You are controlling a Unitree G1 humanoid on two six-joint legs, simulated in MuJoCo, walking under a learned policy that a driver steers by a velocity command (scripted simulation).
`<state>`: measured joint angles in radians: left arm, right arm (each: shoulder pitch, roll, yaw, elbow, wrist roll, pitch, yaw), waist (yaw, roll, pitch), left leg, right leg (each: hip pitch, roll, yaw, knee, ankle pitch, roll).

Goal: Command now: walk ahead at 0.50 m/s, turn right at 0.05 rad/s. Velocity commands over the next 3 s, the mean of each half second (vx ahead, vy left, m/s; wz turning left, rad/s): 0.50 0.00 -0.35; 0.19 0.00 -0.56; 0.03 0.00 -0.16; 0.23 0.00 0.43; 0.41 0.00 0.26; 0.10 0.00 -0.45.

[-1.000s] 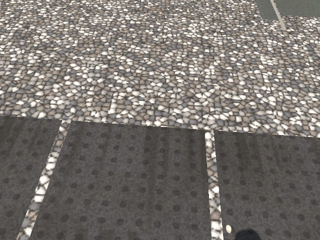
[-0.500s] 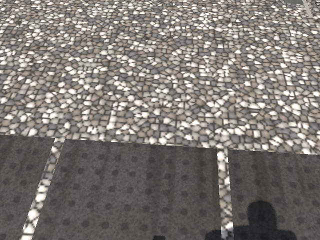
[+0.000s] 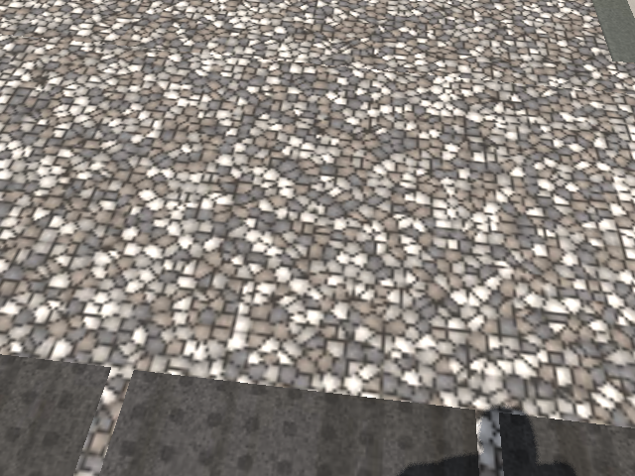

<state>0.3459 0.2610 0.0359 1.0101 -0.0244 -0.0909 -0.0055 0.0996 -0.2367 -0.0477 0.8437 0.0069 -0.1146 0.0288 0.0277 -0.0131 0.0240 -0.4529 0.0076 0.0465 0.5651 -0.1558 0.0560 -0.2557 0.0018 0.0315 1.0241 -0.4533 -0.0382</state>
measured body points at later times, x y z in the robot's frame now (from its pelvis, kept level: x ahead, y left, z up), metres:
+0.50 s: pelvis +0.26 -0.03 -0.01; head +0.29 -0.05 +0.44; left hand +0.50 +0.15 -0.11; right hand +0.19 -0.29 -0.15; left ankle +0.09 +0.10 -0.72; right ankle +0.37 -0.15 -0.72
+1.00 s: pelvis +0.45 -0.08 +0.00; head +0.47 -0.10 +0.45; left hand +0.70 +0.12 -0.10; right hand +0.49 -0.40 -0.09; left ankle +0.58 -0.01 -0.73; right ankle +0.37 -0.15 -0.73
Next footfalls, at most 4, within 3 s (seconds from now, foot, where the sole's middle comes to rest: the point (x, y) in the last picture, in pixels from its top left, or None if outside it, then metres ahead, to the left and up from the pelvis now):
0.52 right None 0.41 -0.16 -0.76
1.00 left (344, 407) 0.61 -0.04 -0.76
1.34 right None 0.40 -0.21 -0.76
1.76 left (334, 422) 0.58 -0.01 -0.76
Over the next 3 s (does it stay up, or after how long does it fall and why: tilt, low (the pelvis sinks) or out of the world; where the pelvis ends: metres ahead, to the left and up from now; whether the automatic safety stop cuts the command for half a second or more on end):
stays up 0.92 -0.18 0.01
